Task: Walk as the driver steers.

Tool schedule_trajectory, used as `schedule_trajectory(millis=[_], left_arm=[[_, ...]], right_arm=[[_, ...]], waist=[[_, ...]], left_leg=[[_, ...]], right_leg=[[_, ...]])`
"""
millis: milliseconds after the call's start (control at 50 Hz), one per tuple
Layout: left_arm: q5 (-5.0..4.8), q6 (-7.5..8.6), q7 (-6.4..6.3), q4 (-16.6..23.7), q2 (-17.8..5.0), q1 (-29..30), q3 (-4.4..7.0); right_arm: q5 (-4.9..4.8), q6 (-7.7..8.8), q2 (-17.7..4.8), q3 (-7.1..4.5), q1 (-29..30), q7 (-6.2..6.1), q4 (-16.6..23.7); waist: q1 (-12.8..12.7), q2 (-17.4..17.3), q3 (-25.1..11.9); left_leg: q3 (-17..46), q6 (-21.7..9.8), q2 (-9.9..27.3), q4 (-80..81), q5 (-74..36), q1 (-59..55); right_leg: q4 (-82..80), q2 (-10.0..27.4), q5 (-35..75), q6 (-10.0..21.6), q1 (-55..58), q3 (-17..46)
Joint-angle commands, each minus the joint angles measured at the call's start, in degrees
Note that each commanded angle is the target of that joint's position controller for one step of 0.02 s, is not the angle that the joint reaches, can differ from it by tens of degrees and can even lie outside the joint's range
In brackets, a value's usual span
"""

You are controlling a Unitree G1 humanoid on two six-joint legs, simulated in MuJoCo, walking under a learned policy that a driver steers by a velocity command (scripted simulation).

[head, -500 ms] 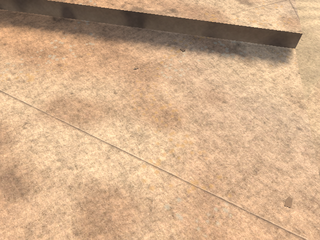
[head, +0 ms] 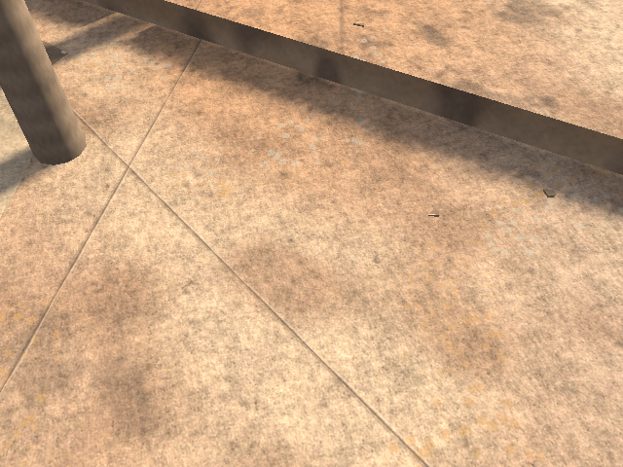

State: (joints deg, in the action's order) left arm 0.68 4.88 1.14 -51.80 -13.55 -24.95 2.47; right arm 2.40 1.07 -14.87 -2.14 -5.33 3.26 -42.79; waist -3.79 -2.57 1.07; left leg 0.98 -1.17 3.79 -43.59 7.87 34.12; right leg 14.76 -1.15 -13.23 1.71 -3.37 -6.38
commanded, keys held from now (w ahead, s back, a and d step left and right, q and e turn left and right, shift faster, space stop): w+e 1.00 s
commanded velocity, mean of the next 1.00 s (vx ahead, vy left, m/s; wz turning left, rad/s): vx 0.50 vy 0.00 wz -0.47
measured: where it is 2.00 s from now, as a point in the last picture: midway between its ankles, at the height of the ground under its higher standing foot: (480, 333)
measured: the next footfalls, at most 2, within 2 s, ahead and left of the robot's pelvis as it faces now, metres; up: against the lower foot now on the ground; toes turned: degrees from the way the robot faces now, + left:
left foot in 0.12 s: +0.21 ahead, +0.12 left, +0.00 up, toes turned -1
right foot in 0.64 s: +0.43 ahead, -0.15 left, +0.00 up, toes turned -25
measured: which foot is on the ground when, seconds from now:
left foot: up 0.00-0.10, down 0.12-0.66, up 0.68-1.00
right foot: down 0.00-0.12, up 0.14-0.62, down 0.64-1.00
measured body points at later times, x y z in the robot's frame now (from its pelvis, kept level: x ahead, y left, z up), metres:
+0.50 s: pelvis +0.24 +0.02 +0.00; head +0.27 +0.01 +0.44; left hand +0.46 +0.21 -0.12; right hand +0.16 -0.24 -0.13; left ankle +0.17 +0.12 -0.75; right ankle +0.34 -0.14 -0.69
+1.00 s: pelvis +0.48 -0.11 +0.00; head +0.50 -0.14 +0.45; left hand +0.63 +0.12 -0.12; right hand +0.50 -0.42 -0.11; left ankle +0.70 -0.04 -0.68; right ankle +0.40 -0.13 -0.75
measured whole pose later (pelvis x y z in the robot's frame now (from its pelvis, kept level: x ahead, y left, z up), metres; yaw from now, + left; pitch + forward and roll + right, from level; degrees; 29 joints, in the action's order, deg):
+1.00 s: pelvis +0.48 -0.11 +0.00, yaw -33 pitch +2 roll +0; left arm 0.1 2.3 0.7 -47.6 -15.4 -22.9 4.1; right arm 2.5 0.9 -15.0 -2.1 -6.2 1.2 -41.8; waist -3.5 -2.2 2.1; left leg 2.3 3.4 6.4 -46.9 5.5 38.4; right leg 16.8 -8.5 -13.2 7.2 -4.4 6.1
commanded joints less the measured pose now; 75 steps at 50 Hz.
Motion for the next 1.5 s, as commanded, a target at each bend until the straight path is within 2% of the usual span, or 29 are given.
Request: schedule_trajectory(millis=[20, 60, 100, 120, 140, 160, 180, 240, 400, 520, 580, 620, 640, 660, 680, 700, 740, 760, 860, 1060, 1120, 1160, 1180, 1200, 1220, 1260, 1280, 1400, 1500], left_arm=[[0.10, 0.46, 0.08, 2.77, -9.63, 0.77, 2.01], [0.23, -0.01, -0.01, 2.28, -10.68, 0.24, 2.40], [-0.22, -0.48, -0.16, 1.94, -10.31, 0.83, 2.33], [-0.62, -0.32, -0.15, 2.71, -7.97, 0.89, 1.66], [-1.64, -0.18, -0.10, 5.95, -2.04, -0.01, 0.17], [-0.99, -1.05, -0.69, 5.86, -5.57, -1.65, 1.33], [-0.33, -1.81, -0.86, 4.98, -7.17, -0.03, 1.99], [0.61, -3.06, 0.34, 4.43, -5.09, 2.49, 2.13], [1.28, -4.97, 2.48, 8.81, -2.76, 14.09, 1.70], [1.59, -4.69, 3.67, 13.11, -2.68, 24.39, 0.60], [1.87, -4.73, 3.17, 13.64, -3.83, 23.45, 1.06], [1.93, -4.13, 2.22, 11.36, -5.68, 14.15, 2.22], [2.43, -3.57, 1.34, 8.25, -7.83, 4.64, 3.41], [2.81, -3.56, 0.41, 7.70, -14.97, 0.21, 5.44], [0.72, -4.05, 0.29, 9.29, -18.90, 1.99, 6.19], [0.01, -4.53, -0.03, 8.70, -17.53, 2.47, 5.97], [-0.25, -4.09, -0.77, 8.15, -11.46, 7.37, 4.27], [-0.62, -3.71, -0.97, 8.32, -9.79, 9.45, 3.69], [-0.67, -1.77, -0.46, 8.12, -10.52, 7.25, 3.61], [-0.01, -1.97, -1.34, 6.84, -11.65, -2.31, 3.84], [0.18, -1.69, -1.85, 7.25, -12.14, 0.23, 3.72], [0.04, -1.22, -1.51, 6.81, -12.12, 1.56, 3.43], [-0.22, -0.84, -1.11, 7.36, -9.84, 1.15, 2.67], [-1.84, -0.75, -1.01, 8.67, -4.64, -5.24, 1.59], [-0.16, -1.05, -1.21, 7.65, -7.84, -6.55, 1.79], [0.99, -1.54, -0.58, 7.87, -8.59, 2.13, 1.72], [1.00, -1.74, -0.13, 8.39, -7.84, 3.91, 1.58], [1.78, -3.29, 0.31, 8.40, -5.31, 6.05, 0.54], [0.89, -3.11, 0.33, 9.54, -2.59, 14.47, -1.38]], right_arm=[[-0.55, 1.29, -1.85, 0.46, 4.45, -0.17, 4.58], [-0.66, 1.89, -3.24, 0.16, 3.89, -0.91, 4.77], [0.09, 3.01, -4.71, -0.66, -4.88, -1.94, 2.01], [1.37, 3.80, -7.93, -1.73, -13.35, -2.79, -0.19], [2.46, 3.98, -13.85, -3.02, -19.49, -3.69, -0.01], [0.62, 3.02, -14.98, -3.64, -19.65, -3.87, -0.53], [-0.06, 2.74, -9.97, -2.37, -15.23, -3.71, 0.14], [-0.89, 3.76, -3.19, -0.61, -9.00, -3.68, -0.01], [-1.27, 5.45, -3.91, -1.43, -14.18, -3.91, -3.92], [-1.16, 4.76, -6.82, -2.33, -17.47, -4.26, -6.11], [-1.07, 3.67, -8.86, -2.76, -18.28, -4.60, -7.05], [-1.11, 2.48, -10.75, -3.19, -18.11, -4.66, -7.21], [-1.18, 2.15, -10.59, -3.05, -17.47, -4.53, -6.53], [-1.96, 2.41, -5.33, -1.78, -18.82, -3.97, -3.12], [-1.42, 3.05, -5.48, -1.99, -15.75, -3.28, 0.31], [-1.11, 3.39, -7.10, -2.18, -9.31, -3.04, 1.75], [-1.44, 4.19, -5.48, -1.50, -10.42, -3.10, 0.71], [-0.36, 3.41, -5.56, -1.54, -11.38, -3.15, 0.54], [0.43, 0.32, -4.10, -1.23, -9.40, -2.41, 1.57], [-0.60, 1.55, -4.44, -0.21, 9.28, -1.67, 8.16], [-0.72, 2.27, -5.70, -0.52, 4.34, -1.87, 7.17], [-0.45, 3.08, -7.68, -1.65, -7.34, -2.90, 3.45], [0.42, 3.72, -10.50, -2.43, -15.28, -3.71, 2.41], [1.55, 3.53, -16.68, -3.78, -20.03, -4.13, 2.19], [-0.06, 2.70, -14.96, -3.86, -18.06, -3.51, 1.25], [-0.88, 2.61, -6.63, -1.97, -9.99, -2.93, 2.18], [-0.67, 2.83, -5.44, -1.50, -9.13, -2.95, 1.57], [-1.93, 5.32, -6.14, -1.23, -13.07, -2.44, -3.07], [-2.00, 3.97, -5.82, -0.74, -14.82, -2.60, -5.75]], waist=[[1.67, 8.30, 1.28], [2.32, 8.66, 0.84], [6.77, 6.05, -2.76], [9.95, 1.71, -8.92], [11.33, -9.72, -16.18], [10.26, -11.73, -16.90], [8.18, -5.29, -9.54], [4.21, -4.85, -0.19], [3.83, -1.93, 2.36], [6.14, -1.67, 4.77], [5.09, -2.64, 2.76], [0.88, -2.83, -3.37], [-3.51, 0.18, -8.86], [-3.52, 10.33, -15.08], [-1.80, 13.92, -18.75], [-2.97, 6.18, -12.59], [2.11, 2.00, -2.11], [4.21, 2.59, -0.98], [5.07, 3.80, -1.50], [-1.67, 6.38, 1.22], [1.27, 7.49, 0.59], [6.87, 5.11, -4.37], [10.21, 1.41, -10.61], [8.17, -10.85, -17.88], [6.42, -10.89, -16.36], [5.10, 1.19, -2.63], [4.27, -0.19, -0.66], [1.97, -2.16, -0.74], [4.42, -4.77, -2.28]], left_leg=[[-4.06, 0.57, -1.88, 7.53, -1.01, -6.46], [-3.82, -0.29, -2.65, 10.70, 1.82, -9.41], [-3.67, -1.81, -4.15, 18.24, 0.86, -22.54], [2.34, -3.67, 1.61, 19.58, 3.26, -35.42], [22.25, -7.06, 18.64, 23.51, 10.39, -50.00], [34.11, -10.53, 22.75, 27.96, 11.86, -47.30], [27.21, -9.71, 19.94, 28.31, 14.54, -41.46], [10.61, -6.42, 12.66, 33.34, 4.23, -28.98], [-4.75, -7.55, 11.17, 35.72, -11.48, -30.50], [-11.85, -6.07, 12.04, 33.94, -17.45, -34.18], [-14.89, -4.88, 12.45, 25.21, -38.73, -39.12], [-16.08, -4.43, 12.17, 8.76, -48.82, -39.17], [-17.01, -2.71, 10.80, -5.56, -39.60, -31.99], [-16.94, 0.24, 5.76, -25.45, -8.17, -11.12], [-6.38, 2.59, -4.82, -38.80, 23.85, 3.92], [0.44, 2.03, -1.42, -39.30, 18.58, 9.66], [0.36, 1.35, 2.94, -29.20, 11.09, 5.54], [0.69, 1.88, 3.67, -25.94, 10.70, 1.87], [-0.77, 4.17, 3.10, -17.14, 5.74, 0.12], [-0.24, 3.77, -1.52, 6.14, -5.31, 4.19], [-0.44, 1.14, -2.99, 12.08, -2.79, -6.96], [-2.19, -1.39, -5.32, 16.93, -0.99, -22.89], [5.63, -3.96, 2.46, 18.33, 4.90, -34.92], [31.37, -10.52, 17.96, 22.04, 11.98, -49.69], [45.30, -13.06, 20.32, 28.46, 17.02, -46.61], [29.18, -11.28, 15.00, 30.03, 17.12, -32.11], [22.70, -9.75, 12.08, 31.10, 10.81, -28.79], [6.36, -10.51, 8.71, 30.42, -35.18, -26.85], [-1.32, -7.86, 4.53, 28.31, -42.63, -26.71]], right_leg=[[-3.89, 12.94, 21.47, 8.35, -3.97, 10.19], [-0.92, 14.17, 22.83, 7.87, -1.91, 12.35], [9.70, 11.75, 26.68, 6.18, -3.46, 11.07], [21.81, 8.10, 20.18, 4.83, -9.67, 8.49], [39.52, 1.26, -5.01, 2.28, -25.61, 3.47], [49.11, -1.22, -17.58, 2.93, -32.81, 6.42], [52.28, 2.36, -14.30, 3.64, -34.68, 9.69], [48.96, 5.94, -5.77, 2.15, -31.91, 8.80], [42.37, 6.85, 7.87, -0.51, -38.83, 7.08], [25.23, 5.18, 9.97, 2.48, -32.87, 0.89], [21.99, 1.02, 2.18, 5.74, -27.40, -2.57], [19.21, -3.66, -2.67, 8.64, -16.33, -3.42], [14.88, -3.96, -0.76, 10.60, -2.70, -0.61], [12.55, 11.50, -9.19, 16.11, 15.16, 22.20], [2.81, 21.55, -3.29, 21.99, 20.76, 50.61], [1.37, 19.95, 1.39, 20.62, 17.72, 43.15], [0.85, 14.94, 13.02, 16.10, 2.87, 29.39], [0.21, 12.09, 17.14, 14.72, -1.95, 25.69], [-2.60, 7.67, 20.17, 14.29, -7.08, 21.18], [2.01, 8.09, 24.90, 11.70, 3.08, 26.17], [4.71, 9.22, 29.24, 8.80, 1.63, 26.70], [17.52, 5.81, 39.05, 6.51, -0.19, 23.50], [30.99, 2.53, 29.81, 5.17, -6.07, 20.57], [49.60, -6.26, -1.96, 2.52, -22.06, 14.29], [55.63, -6.29, -16.02, 2.85, -29.69, 14.38], [55.06, -1.03, -7.52, 2.89, -30.85, 14.50], [52.11, 0.45, -6.11, 2.71, -29.84, 13.90], [43.86, 1.09, -2.64, -0.56, -28.05, 9.73], [26.34, 1.09, 7.21, -1.39, -21.09, 3.97]])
